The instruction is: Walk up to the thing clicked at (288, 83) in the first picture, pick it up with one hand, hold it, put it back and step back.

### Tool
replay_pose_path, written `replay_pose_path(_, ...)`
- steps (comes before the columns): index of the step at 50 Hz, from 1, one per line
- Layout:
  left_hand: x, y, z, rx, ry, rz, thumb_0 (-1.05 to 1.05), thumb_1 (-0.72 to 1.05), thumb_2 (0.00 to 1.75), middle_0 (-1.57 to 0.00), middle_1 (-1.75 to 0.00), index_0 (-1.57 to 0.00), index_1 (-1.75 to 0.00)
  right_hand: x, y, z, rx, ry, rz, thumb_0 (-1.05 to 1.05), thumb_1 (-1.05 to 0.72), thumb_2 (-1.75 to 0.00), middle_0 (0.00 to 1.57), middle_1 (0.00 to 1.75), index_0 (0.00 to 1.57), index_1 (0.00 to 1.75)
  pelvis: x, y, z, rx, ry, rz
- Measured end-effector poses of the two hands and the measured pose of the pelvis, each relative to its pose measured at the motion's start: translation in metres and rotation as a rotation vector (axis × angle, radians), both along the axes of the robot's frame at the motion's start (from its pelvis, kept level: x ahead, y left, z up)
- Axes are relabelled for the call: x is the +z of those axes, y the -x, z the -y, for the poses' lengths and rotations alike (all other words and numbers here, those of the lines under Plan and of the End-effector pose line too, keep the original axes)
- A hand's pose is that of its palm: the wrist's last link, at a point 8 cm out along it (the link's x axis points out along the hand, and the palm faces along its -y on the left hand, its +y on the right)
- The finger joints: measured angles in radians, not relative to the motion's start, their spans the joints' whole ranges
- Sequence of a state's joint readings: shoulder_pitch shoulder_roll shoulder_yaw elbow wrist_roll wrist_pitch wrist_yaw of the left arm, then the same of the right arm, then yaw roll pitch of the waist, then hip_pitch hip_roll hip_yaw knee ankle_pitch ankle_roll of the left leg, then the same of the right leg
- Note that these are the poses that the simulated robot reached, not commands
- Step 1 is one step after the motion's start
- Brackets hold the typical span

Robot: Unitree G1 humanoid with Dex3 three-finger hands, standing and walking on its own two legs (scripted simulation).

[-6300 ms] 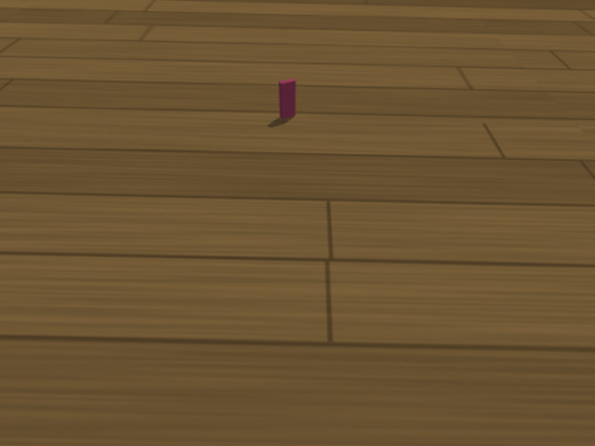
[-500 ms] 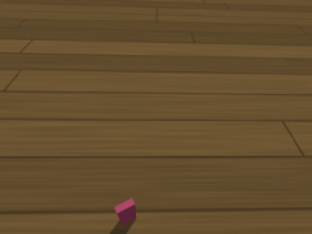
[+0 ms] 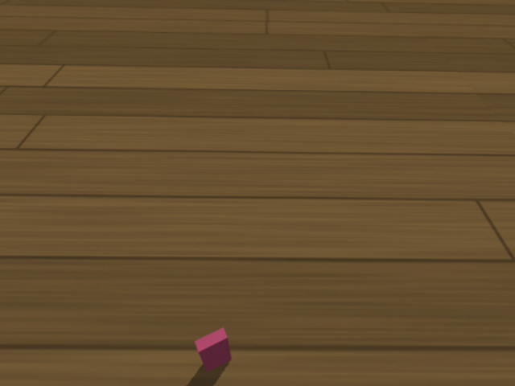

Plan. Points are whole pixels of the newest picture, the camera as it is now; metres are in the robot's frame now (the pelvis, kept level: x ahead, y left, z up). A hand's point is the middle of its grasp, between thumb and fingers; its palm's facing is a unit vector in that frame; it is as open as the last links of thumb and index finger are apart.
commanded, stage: walk up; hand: left
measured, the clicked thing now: (214, 351) +0.38 +0.15 -0.66
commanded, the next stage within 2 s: stand in 0.22 s
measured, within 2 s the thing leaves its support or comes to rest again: neither
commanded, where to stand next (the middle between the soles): +0.05 -0.02 m, yaw -1 degrees
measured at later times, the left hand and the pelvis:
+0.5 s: hand out of the picture +0.09 +0.25 -0.15, palm faces -0.01 -0.94 -0.34, open 7.4 cm; pelvis +0.01 +0.00 +0.00, yaw +1 degrees
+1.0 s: hand out of the picture +0.11 +0.24 -0.15, palm faces +0.00 -0.94 -0.34, open 7.4 cm; pelvis +0.03 -0.01 +0.00, yaw +1 degrees
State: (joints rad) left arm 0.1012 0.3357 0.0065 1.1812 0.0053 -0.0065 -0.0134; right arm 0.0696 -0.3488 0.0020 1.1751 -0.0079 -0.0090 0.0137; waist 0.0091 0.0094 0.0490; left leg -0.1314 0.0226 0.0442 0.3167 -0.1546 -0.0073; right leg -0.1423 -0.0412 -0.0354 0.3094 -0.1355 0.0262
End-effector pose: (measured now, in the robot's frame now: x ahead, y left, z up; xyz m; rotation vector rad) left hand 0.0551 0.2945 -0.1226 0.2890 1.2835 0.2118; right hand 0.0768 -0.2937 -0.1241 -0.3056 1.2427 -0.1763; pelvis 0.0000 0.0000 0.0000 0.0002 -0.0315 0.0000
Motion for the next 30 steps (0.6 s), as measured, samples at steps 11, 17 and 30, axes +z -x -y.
replay_pose_path(11,0.002,-0.018,0.003,-0.013,0.002,0.037,0.01,0.91,0.90,-0.20,-0.30,-0.20,-0.30,0.001,-0.002,0.003,-0.007,0.006,0.005,0.00,-0.91,-0.90,0.20,0.30,0.20,0.30,0.000,-0.004,0.001,0.002,-0.001,-0.001)
replay_pose_path(17,0.003,-0.026,0.004,-0.028,-0.005,0.050,0.01,0.91,0.90,-0.21,-0.30,-0.20,-0.30,0.002,-0.004,0.005,-0.007,0.011,0.008,0.00,-0.91,-0.90,0.20,0.30,0.20,0.30,0.000,-0.008,0.003,0.006,-0.001,-0.004)
replay_pose_path(30,0.005,-0.034,0.003,-0.026,-0.016,0.052,0.01,0.91,0.90,-0.21,-0.30,-0.20,-0.30,0.002,-0.011,0.009,-0.003,0.013,-0.002,0.00,-0.91,-0.90,0.20,0.30,0.20,0.30,0.000,-0.017,0.006,0.012,0.001,-0.008)
